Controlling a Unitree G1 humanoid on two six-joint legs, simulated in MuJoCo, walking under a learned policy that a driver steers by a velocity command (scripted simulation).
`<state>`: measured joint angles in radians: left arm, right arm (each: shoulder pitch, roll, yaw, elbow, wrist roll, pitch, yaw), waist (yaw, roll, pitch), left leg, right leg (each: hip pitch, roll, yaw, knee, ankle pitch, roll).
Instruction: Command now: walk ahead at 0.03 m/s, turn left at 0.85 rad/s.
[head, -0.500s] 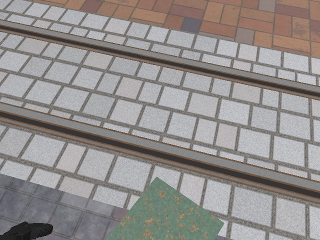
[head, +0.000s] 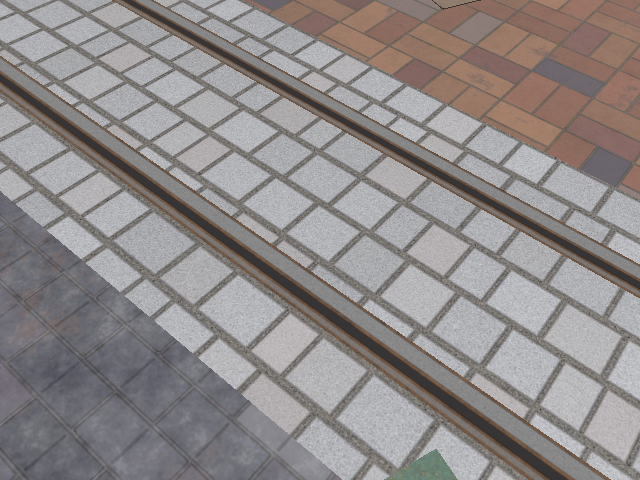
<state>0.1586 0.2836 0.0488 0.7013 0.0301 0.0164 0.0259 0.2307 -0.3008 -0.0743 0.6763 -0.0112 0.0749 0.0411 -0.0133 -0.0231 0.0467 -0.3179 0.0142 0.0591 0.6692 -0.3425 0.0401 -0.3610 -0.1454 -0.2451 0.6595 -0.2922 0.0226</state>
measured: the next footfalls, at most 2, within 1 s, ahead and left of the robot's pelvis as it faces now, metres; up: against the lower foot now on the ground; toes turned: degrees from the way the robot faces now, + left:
right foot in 0.50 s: +0.10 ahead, -0.09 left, +0.00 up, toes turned +20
left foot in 0.80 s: +0.04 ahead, +0.11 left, +0.00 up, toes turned -1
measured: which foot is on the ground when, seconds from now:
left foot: down 0.00-0.50, up 0.52-0.78, down 0.80-1.00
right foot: up 0.00-0.48, down 0.50-0.80, up 0.82-1.00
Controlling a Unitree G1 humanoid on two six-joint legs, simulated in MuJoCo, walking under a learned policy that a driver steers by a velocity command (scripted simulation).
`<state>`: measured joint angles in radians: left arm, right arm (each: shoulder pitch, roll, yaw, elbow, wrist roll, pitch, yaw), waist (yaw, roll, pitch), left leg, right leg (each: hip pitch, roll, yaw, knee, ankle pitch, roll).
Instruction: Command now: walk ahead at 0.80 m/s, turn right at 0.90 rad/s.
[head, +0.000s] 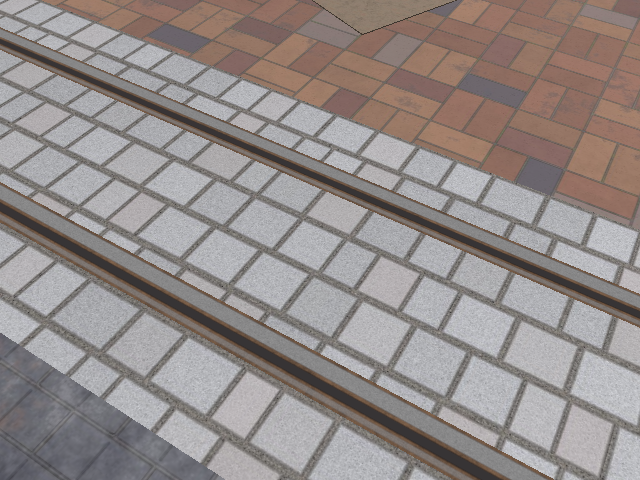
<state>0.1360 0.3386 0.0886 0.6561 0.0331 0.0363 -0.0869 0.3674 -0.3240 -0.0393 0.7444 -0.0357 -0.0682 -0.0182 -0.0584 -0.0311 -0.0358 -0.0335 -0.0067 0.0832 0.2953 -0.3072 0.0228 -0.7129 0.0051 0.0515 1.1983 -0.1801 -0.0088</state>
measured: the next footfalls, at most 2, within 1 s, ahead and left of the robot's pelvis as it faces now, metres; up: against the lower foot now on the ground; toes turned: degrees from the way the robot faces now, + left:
right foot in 0.26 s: +0.33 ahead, -0.19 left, +0.00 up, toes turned -17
left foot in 0.72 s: +0.77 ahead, -0.14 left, +0.00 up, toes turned +8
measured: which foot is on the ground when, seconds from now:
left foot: down 0.00-0.28, up 0.30-0.70, down 0.72-1.00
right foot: up 0.00-0.24, down 0.26-0.72, up 0.74-1.00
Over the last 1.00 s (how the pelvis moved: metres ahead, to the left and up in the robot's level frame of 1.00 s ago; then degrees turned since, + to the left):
0.08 0.00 0.02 -6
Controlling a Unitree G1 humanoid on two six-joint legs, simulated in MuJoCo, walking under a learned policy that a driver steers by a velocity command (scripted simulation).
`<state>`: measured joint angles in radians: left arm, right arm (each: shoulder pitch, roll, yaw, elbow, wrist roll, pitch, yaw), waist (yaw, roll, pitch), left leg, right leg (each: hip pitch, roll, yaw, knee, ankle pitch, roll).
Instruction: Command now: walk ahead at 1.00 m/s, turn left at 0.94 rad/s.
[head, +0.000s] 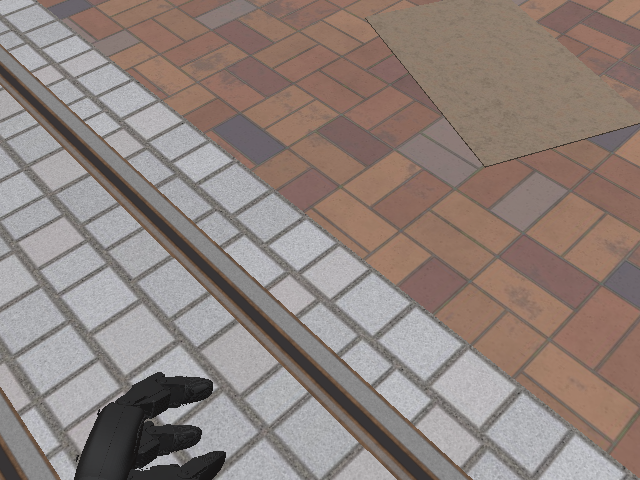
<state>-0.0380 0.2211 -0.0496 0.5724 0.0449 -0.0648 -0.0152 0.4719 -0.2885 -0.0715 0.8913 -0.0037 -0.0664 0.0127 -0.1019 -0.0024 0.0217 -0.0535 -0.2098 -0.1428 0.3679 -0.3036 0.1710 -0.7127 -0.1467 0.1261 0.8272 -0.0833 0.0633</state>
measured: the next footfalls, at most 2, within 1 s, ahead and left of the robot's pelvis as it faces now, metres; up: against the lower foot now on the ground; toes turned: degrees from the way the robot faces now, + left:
right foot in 0.14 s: +0.34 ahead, -0.20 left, +0.00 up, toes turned +12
left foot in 0.60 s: +0.65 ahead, +0.13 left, +0.00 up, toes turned +39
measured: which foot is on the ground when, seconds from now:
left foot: down 0.00-0.14, up 0.16-0.58, down 0.60-1.00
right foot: up 0.00-0.12, down 0.14-0.60, up 0.62-1.00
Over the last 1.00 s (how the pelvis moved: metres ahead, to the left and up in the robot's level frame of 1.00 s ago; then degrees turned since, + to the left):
0.83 -0.16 -0.01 18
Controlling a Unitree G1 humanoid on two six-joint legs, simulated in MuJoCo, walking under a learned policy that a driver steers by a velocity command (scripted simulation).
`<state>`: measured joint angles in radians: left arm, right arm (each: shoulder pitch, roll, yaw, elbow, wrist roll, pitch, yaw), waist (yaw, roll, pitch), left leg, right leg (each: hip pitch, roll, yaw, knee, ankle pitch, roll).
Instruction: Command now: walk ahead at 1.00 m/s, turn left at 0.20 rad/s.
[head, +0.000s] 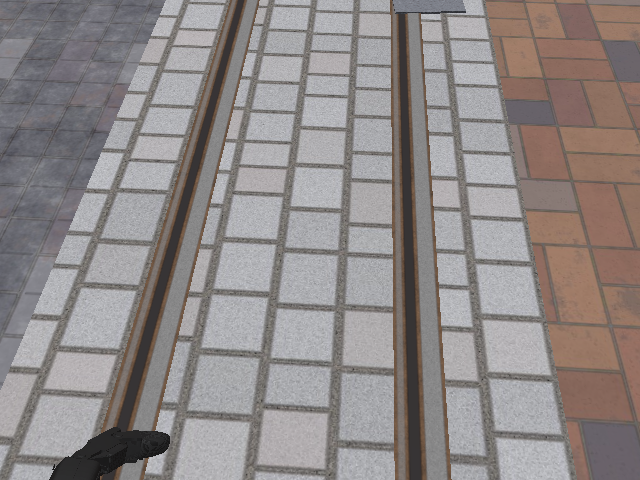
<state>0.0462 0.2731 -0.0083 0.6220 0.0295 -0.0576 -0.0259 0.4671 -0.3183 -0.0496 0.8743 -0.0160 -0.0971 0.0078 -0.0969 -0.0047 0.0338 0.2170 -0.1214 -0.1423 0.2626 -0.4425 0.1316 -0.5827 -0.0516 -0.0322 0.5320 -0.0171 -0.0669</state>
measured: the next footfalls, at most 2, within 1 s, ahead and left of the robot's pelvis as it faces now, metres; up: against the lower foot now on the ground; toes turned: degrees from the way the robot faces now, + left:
right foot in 0.02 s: +0.22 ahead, -0.13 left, +0.00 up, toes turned -2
left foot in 0.46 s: +0.66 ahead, +0.08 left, +0.00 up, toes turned +4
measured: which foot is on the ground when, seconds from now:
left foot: down 0.00-0.02, up 0.04-0.44, down 0.46-0.88, up 0.90-1.00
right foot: up 0.00-0.00, down 0.02-0.48, up 0.50-0.86, down 0.88-1.00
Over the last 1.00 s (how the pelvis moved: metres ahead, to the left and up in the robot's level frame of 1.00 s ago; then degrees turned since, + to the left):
0.84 0.22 -0.02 47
